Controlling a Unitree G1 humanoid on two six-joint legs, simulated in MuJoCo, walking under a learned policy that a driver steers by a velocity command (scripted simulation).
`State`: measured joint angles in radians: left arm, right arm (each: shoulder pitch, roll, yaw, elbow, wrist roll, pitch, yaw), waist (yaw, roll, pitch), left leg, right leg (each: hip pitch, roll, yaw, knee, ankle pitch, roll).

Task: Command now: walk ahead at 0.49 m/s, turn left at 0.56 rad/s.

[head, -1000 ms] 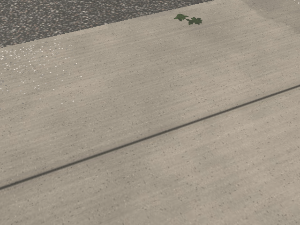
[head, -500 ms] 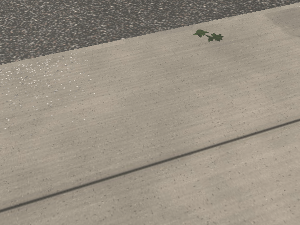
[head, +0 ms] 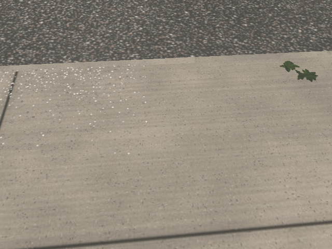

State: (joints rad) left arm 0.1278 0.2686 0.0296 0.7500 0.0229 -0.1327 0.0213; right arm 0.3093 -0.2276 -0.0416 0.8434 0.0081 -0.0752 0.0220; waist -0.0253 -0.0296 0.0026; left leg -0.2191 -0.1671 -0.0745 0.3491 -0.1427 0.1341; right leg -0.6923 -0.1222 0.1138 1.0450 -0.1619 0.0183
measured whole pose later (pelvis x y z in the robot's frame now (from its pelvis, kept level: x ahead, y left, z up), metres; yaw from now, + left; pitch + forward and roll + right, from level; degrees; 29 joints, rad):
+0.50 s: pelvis +0.27 -0.04 +0.01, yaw +14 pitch +2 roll -1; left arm 0.38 0.25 0.05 0.82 0.00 -0.11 -0.02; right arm 0.19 -0.28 -0.04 0.71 0.01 -0.06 0.01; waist 0.06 0.05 0.00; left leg -0.64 0.07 -0.06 0.97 -0.22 0.02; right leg -0.15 0.04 -0.03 0.29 -0.18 -0.04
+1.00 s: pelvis +0.49 +0.08 +0.01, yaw +15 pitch +2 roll +1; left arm 0.18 0.30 0.05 0.76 0.00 -0.07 0.00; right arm 0.36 -0.26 -0.05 0.80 0.00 -0.09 0.03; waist -0.04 -0.05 -0.01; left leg -0.14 -0.07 0.03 0.27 -0.17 0.07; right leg -0.69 -0.12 0.04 0.97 -0.12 0.01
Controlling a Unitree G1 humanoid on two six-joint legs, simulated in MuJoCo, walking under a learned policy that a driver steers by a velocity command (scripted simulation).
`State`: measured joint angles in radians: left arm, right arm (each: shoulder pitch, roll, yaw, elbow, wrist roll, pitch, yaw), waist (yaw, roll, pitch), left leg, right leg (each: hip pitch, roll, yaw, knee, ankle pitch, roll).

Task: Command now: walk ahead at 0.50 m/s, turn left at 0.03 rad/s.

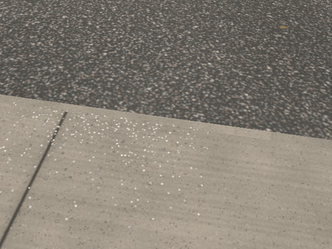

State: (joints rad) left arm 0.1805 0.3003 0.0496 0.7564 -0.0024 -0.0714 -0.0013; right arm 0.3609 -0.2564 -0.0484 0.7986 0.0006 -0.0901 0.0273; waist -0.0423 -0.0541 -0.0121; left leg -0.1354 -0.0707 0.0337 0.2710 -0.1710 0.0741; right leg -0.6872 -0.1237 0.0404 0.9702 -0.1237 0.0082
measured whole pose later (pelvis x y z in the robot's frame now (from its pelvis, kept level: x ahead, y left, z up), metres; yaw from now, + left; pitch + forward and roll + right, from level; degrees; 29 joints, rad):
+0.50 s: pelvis +0.26 -0.07 +0.00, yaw +0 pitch +1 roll -1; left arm 0.30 0.26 0.04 0.80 0.00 -0.09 -0.04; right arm 0.22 -0.30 -0.05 0.80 0.01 -0.06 0.00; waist 0.02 0.04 0.01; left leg -0.61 0.11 -0.05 1.07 -0.24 0.01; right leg -0.21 0.06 -0.05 0.34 -0.15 -0.08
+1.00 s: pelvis +0.52 -0.01 -0.01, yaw -11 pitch +1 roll +1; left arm 0.29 0.31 0.07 0.81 -0.03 -0.04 0.01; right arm 0.23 -0.25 -0.06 0.82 -0.01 -0.11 0.01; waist -0.01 -0.06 0.02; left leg -0.24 0.00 0.10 0.39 -0.17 0.03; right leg -0.54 -0.07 0.05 1.15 -0.31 -0.02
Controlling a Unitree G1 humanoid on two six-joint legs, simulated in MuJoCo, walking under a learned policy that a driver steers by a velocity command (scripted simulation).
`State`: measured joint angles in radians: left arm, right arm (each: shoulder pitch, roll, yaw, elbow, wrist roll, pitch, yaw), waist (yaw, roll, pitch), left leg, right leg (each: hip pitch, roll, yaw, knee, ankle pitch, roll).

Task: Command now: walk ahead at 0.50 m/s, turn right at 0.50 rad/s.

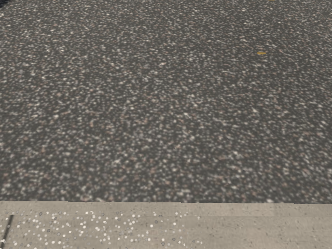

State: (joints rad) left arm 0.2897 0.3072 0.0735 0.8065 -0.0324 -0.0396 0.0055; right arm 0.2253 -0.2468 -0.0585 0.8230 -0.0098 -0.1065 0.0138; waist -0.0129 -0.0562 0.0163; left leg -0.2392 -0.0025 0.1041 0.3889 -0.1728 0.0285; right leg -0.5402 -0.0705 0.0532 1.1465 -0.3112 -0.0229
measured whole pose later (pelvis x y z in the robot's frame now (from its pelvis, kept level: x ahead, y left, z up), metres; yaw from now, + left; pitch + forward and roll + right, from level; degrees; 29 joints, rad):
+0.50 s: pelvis +0.24 -0.09 -0.01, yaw -18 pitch +1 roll +1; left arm 0.24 0.28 0.08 0.70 -0.01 -0.04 -0.03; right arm 0.15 -0.30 -0.07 0.81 0.01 -0.11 0.00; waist 0.00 0.02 0.07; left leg -0.47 0.08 -0.03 1.19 -0.38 -0.01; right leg -0.34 0.08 0.00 0.50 -0.17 -0.10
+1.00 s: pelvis +0.41 -0.11 -0.01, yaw -37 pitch +2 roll +0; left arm 0.20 0.34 0.09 0.65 -0.02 0.06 0.04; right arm 0.07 -0.25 -0.05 0.71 -0.02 -0.02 -0.02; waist 0.00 -0.03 0.06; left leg -0.37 0.00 0.03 0.46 -0.11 0.03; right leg -0.50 0.04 0.08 1.18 -0.49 0.07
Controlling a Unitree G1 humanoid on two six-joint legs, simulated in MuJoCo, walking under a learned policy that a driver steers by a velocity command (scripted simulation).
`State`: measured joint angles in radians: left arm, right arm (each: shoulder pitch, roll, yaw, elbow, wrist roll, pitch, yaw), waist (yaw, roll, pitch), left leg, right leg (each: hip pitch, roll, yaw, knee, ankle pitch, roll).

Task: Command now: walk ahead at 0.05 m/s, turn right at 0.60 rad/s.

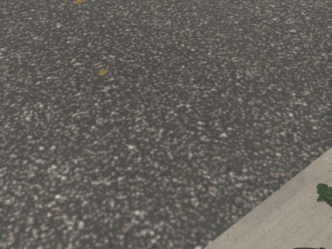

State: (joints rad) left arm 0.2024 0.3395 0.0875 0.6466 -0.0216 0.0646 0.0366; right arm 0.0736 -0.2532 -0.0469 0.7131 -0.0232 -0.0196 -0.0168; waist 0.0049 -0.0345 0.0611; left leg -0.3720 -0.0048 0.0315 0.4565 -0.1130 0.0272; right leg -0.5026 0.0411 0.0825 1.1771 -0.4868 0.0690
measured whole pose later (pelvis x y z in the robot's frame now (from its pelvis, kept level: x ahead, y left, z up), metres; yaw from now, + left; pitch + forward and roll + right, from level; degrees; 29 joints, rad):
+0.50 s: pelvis +0.01 -0.05 +0.01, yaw -11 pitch +1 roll +1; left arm 0.18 0.24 0.03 0.66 0.02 0.01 0.02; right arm 0.15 -0.31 -0.08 0.81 0.00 0.03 -0.02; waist -0.01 0.05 0.03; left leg -0.44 0.04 0.00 0.89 -0.34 -0.08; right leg -0.24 0.03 0.02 0.45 -0.23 -0.05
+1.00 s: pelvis +0.13 -0.08 +0.00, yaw -11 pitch +2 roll +0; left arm 0.09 0.28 0.05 0.69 -0.02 -0.06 -0.05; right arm 0.42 -0.27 -0.05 0.89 0.02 -0.06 0.00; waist -0.09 -0.02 0.03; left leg 0.07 0.02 0.02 0.22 -0.33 -0.01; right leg -0.59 -0.06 -0.01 0.64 -0.09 0.00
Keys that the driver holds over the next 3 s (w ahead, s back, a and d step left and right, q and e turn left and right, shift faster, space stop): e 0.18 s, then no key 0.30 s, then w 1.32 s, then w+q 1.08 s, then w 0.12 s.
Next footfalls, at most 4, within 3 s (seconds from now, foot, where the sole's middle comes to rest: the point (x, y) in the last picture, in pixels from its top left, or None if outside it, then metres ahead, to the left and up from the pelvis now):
0.26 right None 0.03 -0.15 -0.77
0.68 left None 0.06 0.06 -0.77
1.10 right None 0.32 -0.26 -0.77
1.66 left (192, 192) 0.68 -0.10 -0.77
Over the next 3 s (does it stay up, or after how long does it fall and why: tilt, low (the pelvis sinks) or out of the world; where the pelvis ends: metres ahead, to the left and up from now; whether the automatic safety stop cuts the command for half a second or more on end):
stays up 1.18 -0.15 0.01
